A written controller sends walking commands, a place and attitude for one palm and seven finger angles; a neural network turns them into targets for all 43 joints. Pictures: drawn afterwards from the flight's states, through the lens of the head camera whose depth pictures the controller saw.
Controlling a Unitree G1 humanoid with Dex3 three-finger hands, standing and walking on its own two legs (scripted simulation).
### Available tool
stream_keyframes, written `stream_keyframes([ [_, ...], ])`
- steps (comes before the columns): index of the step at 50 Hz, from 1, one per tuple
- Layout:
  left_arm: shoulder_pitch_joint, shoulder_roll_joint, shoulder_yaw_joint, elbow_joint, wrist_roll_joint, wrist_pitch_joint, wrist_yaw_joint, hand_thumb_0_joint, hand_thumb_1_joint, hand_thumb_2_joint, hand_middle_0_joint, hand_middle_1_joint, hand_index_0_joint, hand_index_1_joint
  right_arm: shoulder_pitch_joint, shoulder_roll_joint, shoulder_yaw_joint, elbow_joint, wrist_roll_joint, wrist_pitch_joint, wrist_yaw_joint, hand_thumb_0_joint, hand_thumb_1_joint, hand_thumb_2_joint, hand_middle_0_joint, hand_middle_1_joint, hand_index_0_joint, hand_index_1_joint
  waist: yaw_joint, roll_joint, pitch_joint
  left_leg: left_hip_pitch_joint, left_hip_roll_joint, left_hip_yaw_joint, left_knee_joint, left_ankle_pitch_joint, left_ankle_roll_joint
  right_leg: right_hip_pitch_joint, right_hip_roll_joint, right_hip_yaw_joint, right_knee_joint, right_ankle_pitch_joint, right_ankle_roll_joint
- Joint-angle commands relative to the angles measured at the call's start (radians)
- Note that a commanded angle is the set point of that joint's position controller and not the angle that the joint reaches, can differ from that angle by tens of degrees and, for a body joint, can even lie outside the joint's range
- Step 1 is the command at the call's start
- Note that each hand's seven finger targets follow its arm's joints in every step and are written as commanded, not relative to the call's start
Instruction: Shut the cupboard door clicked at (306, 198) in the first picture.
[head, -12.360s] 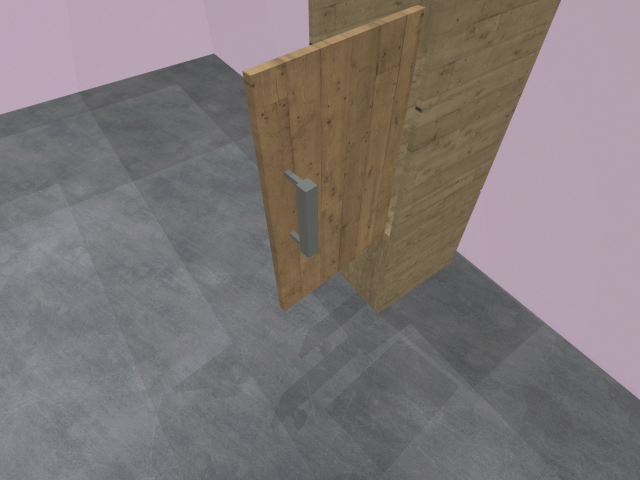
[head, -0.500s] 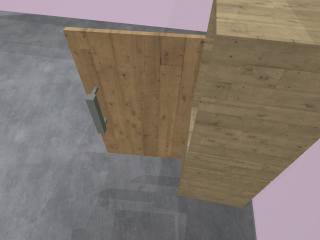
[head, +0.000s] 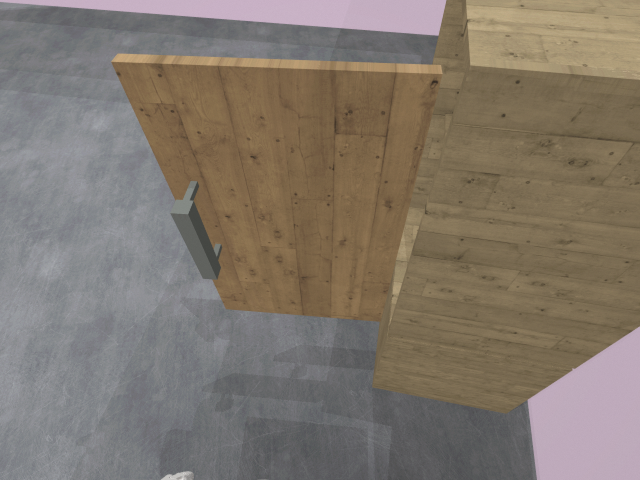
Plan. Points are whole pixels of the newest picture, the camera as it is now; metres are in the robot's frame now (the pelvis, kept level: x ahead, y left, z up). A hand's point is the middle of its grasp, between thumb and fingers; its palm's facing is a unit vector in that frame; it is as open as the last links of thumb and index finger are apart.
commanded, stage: come to a stop and stand still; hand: left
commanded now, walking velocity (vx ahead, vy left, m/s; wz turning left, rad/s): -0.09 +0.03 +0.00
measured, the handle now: (202, 232) +0.46 +0.22 -0.01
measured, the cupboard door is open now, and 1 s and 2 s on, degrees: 96 96 96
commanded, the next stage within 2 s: look again from close up in 0.84 s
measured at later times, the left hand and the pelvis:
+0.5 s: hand out of the picture -0.01 +0.20 -0.17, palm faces +0.00 -0.98 -0.17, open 7.3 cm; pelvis +0.00 +0.03 +0.01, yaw -2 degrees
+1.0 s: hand out of the picture +0.05 +0.22 -0.16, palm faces -0.05 -0.97 -0.23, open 7.3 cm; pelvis +0.01 +0.04 +0.01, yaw -3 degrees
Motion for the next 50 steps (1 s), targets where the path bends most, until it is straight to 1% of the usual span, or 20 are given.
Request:
stream_keyframes([
  [1, 0.068, 0.173, 0.043, -0.026, 0.002, 0.012, 0.009, 0.0, 0.9, 0.9, -0.2, -0.3, -0.2, -0.3, 0.073, -0.012, -0.016, -0.047, -0.004, -0.004, 0.014, 0.0, -0.9, -0.9, 0.2, 0.3, 0.2, 0.3, -0.004, -0.183, -0.081, -0.024, 0.054, -0.002, -0.068, 0.097, -0.025, 0.043, -0.24, 0.175, -0.189, 0.677, -0.162],
  [2, 0.064, 0.174, 0.047, -0.026, 0.001, 0.015, 0.008, 0.0, 0.9, 0.9, -0.2, -0.3, -0.2, -0.3, 0.075, 0.0, -0.015, -0.041, -0.007, -0.007, 0.016, 0.0, -0.9, -0.9, 0.2, 0.3, 0.2, 0.3, -0.003, -0.127, -0.091, 0.018, 0.043, 0.025, -0.156, 0.17, -0.03, 0.024, -0.211, 0.164, -0.169, 0.605, -0.143],
  [3, 0.061, 0.178, 0.052, -0.031, -0.002, 0.018, 0.006, 0.0, 0.9, 0.9, -0.2, -0.3, -0.2, -0.3, 0.097, 0.001, -0.014, -0.035, -0.01, -0.01, 0.017, 0.0, -0.9, -0.9, 0.2, 0.3, 0.2, 0.3, -0.014, -0.138, -0.1, 0.075, 0.034, 0.045, -0.243, 0.262, -0.034, -0.003, -0.186, 0.152, -0.151, 0.499, -0.114],
  [5, 0.049, 0.157, 0.05, -0.035, -0.011, 0.03, 0.001, 0.0, 0.9, 0.9, -0.2, -0.3, -0.2, -0.3, 0.13, -0.031, -0.018, -0.017, -0.014, -0.022, 0.017, 0.0, -0.9, -0.9, 0.2, 0.3, 0.2, 0.3, -0.025, -0.068, -0.098, 0.186, 0.061, 0.027, -0.427, 0.445, -0.027, -0.056, -0.123, 0.124, -0.069, 0.287, -0.048],
  [7, 0.089, 0.087, 0.038, -0.048, -0.016, 0.044, -0.003, 0.0, 0.9, 0.9, -0.2, -0.3, -0.2, -0.3, 0.066, -0.118, -0.028, -0.06, -0.027, -0.038, 0.012, 0.0, -0.9, -0.9, 0.2, 0.3, 0.2, 0.3, 0.018, 0.199, -0.078, 0.053, 0.272, -0.191, -0.532, 0.679, 0.075, -0.015, -0.009, 0.054, 0.027, -0.055, 0.031],
  [8, 0.09, 0.087, 0.038, -0.044, -0.015, 0.048, -0.001, 0.0, 0.9, 0.9, -0.2, -0.3, -0.2, -0.3, -0.005, -0.142, -0.024, -0.08, -0.033, -0.031, 0.012, 0.0, -0.9, -0.9, 0.2, 0.3, 0.2, 0.3, 0.034, 0.178, -0.051, -0.062, 0.301, -0.2, -0.557, 0.604, 0.11, 0.052, 0.0, 0.052, 0.046, -0.125, 0.035],
  [10, 0.097, 0.085, 0.033, -0.018, -0.008, 0.052, -0.008, 0.0, 0.9, 0.9, -0.2, -0.3, -0.2, -0.3, -0.086, -0.131, -0.018, -0.101, -0.028, -0.036, 0.007, 0.0, -0.9, -0.9, 0.2, 0.3, 0.2, 0.3, 0.052, 0.177, -0.009, -0.116, 0.256, -0.179, -0.595, 0.443, 0.105, 0.098, -0.018, 0.063, 0.015, -0.053, 0.033],
  [11, 0.123, 0.085, 0.029, -0.003, -0.006, 0.048, -0.011, 0.0, 0.9, 0.9, -0.2, -0.3, -0.2, -0.3, -0.099, -0.128, -0.015, -0.102, -0.026, -0.035, 0.006, 0.0, -0.9, -0.9, 0.2, 0.3, 0.2, 0.3, 0.061, 0.132, -0.018, -0.095, 0.225, -0.148, -0.57, 0.417, 0.09, 0.107, -0.019, 0.08, -0.043, 0.019, 0.032],
  [14, 0.133, 0.118, 0.019, 0.018, -0.01, 0.026, -0.014, 0.0, 0.9, 0.9, -0.2, -0.3, -0.2, -0.3, -0.06, -0.105, -0.012, -0.09, -0.016, -0.034, 0.009, 0.0, -0.9, -0.9, 0.2, 0.3, 0.2, 0.3, 0.032, -0.002, -0.079, 0.043, 0.133, -0.06, -0.49, 0.387, 0.027, 0.07, -0.071, 0.163, -0.189, 0.157, 0.017],
  [17, 0.112, 0.125, 0.014, 0.024, -0.009, 0.026, -0.016, 0.0, 0.9, 0.9, -0.2, -0.3, -0.2, -0.3, -0.035, -0.094, -0.011, -0.069, -0.018, -0.022, 0.015, 0.0, -0.9, -0.9, 0.2, 0.3, 0.2, 0.3, 0.01, -0.051, -0.022, 0.064, 0.12, -0.048, -0.513, 0.274, 0.016, -0.006, -0.074, 0.168, -0.261, -0.005, 0.016],
  [23, 0.157, 0.114, 0.006, 0.061, -0.011, 0.014, -0.014, 0.0, 0.9, 0.9, -0.2, -0.3, -0.2, -0.3, -0.015, -0.101, 0.001, -0.042, -0.016, -0.038, 0.016, 0.0, -0.9, -0.9, 0.2, 0.3, 0.2, 0.3, 0.013, -0.011, -0.063, 0.09, 0.129, -0.052, -0.536, 0.358, 0.016, 0.044, -0.069, 0.151, -0.252, 0.09, 0.023],
  [24, 0.262, 0.14, -0.001, 0.105, 0.001, -0.003, 0.026, 0.0, 0.9, 0.9, -0.2, -0.3, -0.2, -0.3, -0.098, -0.17, -0.017, -0.102, -0.002, -0.049, 0.024, 0.0, -0.9, -0.9, 0.2, 0.3, 0.2, 0.3, 0.044, 0.012, -0.114, 0.088, 0.154, -0.015, -0.329, 0.41, -0.007, 0.062, -0.11, 0.19, -0.232, 0.312, 0.032],
  [25, 0.183, 0.181, 0.001, 0.055, -0.008, -0.015, 0.019, 0.0, 0.9, 0.9, -0.2, -0.3, -0.2, -0.3, -0.04, -0.112, -0.007, -0.126, -0.009, -0.042, 0.03, 0.0, -0.9, -0.9, 0.2, 0.3, 0.2, 0.3, -0.017, 0.022, -0.198, 0.086, 0.096, -0.021, -0.357, 0.288, -0.008, 0.079, -0.141, 0.232, -0.216, 0.171, 0.0],
  [26, 0.158, 0.171, 0.003, 0.046, -0.008, -0.015, 0.011, 0.0, 0.9, 0.9, -0.2, -0.3, -0.2, -0.3, -0.018, -0.109, -0.005, -0.117, -0.013, -0.05, 0.029, 0.0, -0.9, -0.9, 0.2, 0.3, 0.2, 0.3, -0.019, 0.079, -0.165, 0.098, 0.108, -0.038, -0.407, 0.341, 0.006, 0.035, -0.117, 0.201, -0.181, 0.105, -0.012],
  [27, 0.158, 0.161, 0.002, 0.046, -0.008, -0.017, 0.006, 0.0, 0.9, 0.9, -0.2, -0.3, -0.2, -0.3, 0.011, -0.108, 0.002, -0.11, -0.019, -0.057, 0.03, 0.0, -0.9, -0.9, 0.2, 0.3, 0.2, 0.3, -0.016, 0.131, -0.179, 0.095, 0.129, -0.048, -0.409, 0.455, 0.017, 0.061, -0.086, 0.156, -0.153, 0.171, -0.013],
  [29, 0.182, 0.14, -0.005, 0.056, -0.009, -0.01, 0.003, 0.0, 0.9, 0.9, -0.2, -0.3, -0.2, -0.3, 0.009, -0.126, 0.003, -0.116, -0.015, -0.059, 0.025, 0.0, -0.9, -0.9, 0.2, 0.3, 0.2, 0.3, -0.006, 0.107, -0.137, 0.064, 0.147, -0.07, -0.432, 0.499, 0.031, 0.068, -0.056, 0.128, -0.139, 0.147, 0.001],
  [31, 0.184, 0.123, -0.011, 0.066, -0.01, -0.005, 0.001, 0.0, 0.9, 0.9, -0.2, -0.3, -0.2, -0.3, 0.014, -0.136, 0.007, -0.116, -0.013, -0.058, 0.02, 0.0, -0.9, -0.9, 0.2, 0.3, 0.2, 0.3, -0.003, 0.011, -0.078, 0.038, 0.147, -0.078, -0.449, 0.47, 0.039, 0.057, -0.052, 0.12, -0.147, 0.133, 0.007],
  [35, 0.177, 0.12, -0.013, 0.067, -0.012, 0.001, -0.003, 0.0, 0.9, 0.9, -0.2, -0.3, -0.2, -0.3, 0.029, -0.138, 0.011, -0.102, -0.016, -0.058, 0.021, 0.0, -0.9, -0.9, 0.2, 0.3, 0.2, 0.3, 0.003, -0.048, 0.008, 0.009, 0.135, -0.079, -0.502, 0.391, 0.04, 0.03, -0.053, 0.126, -0.163, 0.101, 0.011],
  [37, 0.171, 0.128, -0.012, 0.064, -0.013, 0.004, -0.005, 0.0, 0.9, 0.9, -0.2, -0.3, -0.2, -0.3, 0.033, -0.132, 0.015, -0.093, -0.017, -0.058, 0.021, 0.0, -0.9, -0.9, 0.2, 0.3, 0.2, 0.3, 0.007, -0.016, 0.023, 0.003, 0.128, -0.075, -0.522, 0.378, 0.04, 0.037, -0.053, 0.124, -0.17, 0.095, 0.011],
  [50, 0.156, 0.139, -0.007, 0.064, -0.017, 0.004, -0.004, 0.0, 0.9, 0.9, -0.2, -0.3, -0.2, -0.3, 0.039, -0.128, 0.019, -0.037, -0.017, -0.06, 0.021, 0.0, -0.9, -0.9, 0.2, 0.3, 0.2, 0.3, 0.014, -0.024, -0.051, 0.076, 0.127, -0.047, -0.521, 0.435, 0.032, 0.079, -0.068, 0.14, -0.185, 0.17, 0.015],
])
